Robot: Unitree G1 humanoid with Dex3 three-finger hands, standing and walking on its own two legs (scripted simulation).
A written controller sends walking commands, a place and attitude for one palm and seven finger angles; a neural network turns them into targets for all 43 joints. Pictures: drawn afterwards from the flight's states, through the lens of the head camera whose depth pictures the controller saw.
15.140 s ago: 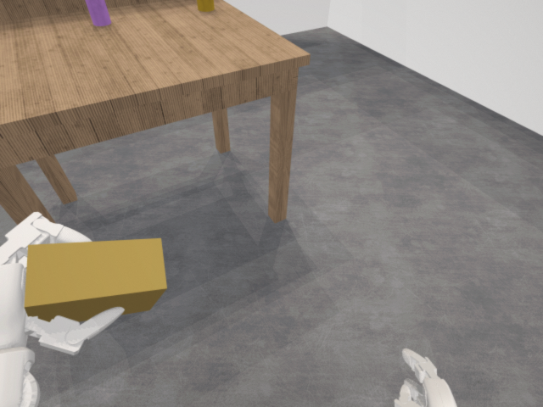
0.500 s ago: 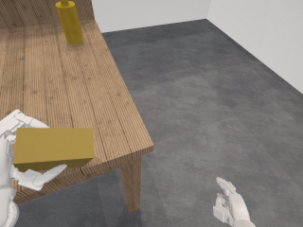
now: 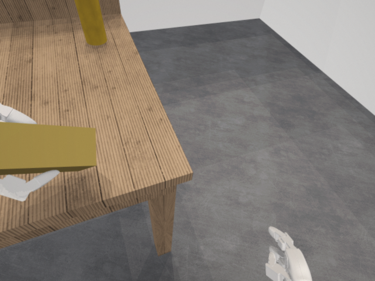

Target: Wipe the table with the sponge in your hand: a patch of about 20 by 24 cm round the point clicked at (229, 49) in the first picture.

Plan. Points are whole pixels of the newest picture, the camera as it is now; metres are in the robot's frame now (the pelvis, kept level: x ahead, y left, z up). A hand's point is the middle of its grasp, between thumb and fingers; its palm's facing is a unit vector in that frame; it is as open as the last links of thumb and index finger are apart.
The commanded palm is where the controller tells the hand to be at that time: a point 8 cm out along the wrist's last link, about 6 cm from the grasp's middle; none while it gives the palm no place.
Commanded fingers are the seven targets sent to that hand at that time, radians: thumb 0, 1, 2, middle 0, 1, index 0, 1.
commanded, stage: come to a stop and stand still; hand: left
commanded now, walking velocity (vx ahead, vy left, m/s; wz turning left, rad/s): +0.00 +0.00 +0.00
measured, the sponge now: (59, 151) +0.27 +0.25 +0.16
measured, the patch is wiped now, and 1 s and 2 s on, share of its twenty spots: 0.00 0.00 0.00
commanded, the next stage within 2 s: look again from close up in 0.76 s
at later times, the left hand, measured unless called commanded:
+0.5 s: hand (52, 166) +0.24 +0.25 +0.16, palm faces +0.39 -0.86 -0.32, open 10.2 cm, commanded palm +0.18 +0.28 +0.17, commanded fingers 0.00 0.10 1.30 -1.20 -1.60 -1.20 -1.60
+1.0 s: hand (54, 168) +0.24 +0.25 +0.15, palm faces +0.38 -0.85 -0.36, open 10.2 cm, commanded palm +0.18 +0.28 +0.17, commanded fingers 0.00 0.10 1.30 -1.20 -1.60 -1.20 -1.60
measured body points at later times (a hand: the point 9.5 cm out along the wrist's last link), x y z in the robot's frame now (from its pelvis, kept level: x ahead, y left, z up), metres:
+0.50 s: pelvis +0.02 +0.00 +0.00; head +0.03 +0.03 +0.45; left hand +0.21 +0.29 +0.18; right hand +0.21 -0.21 -0.06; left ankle +0.03 +0.08 -0.74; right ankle +0.02 -0.14 -0.74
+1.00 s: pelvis +0.03 +0.00 +0.01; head +0.03 +0.01 +0.46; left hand +0.21 +0.29 +0.17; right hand +0.21 -0.22 -0.06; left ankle +0.03 +0.08 -0.74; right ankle +0.02 -0.14 -0.74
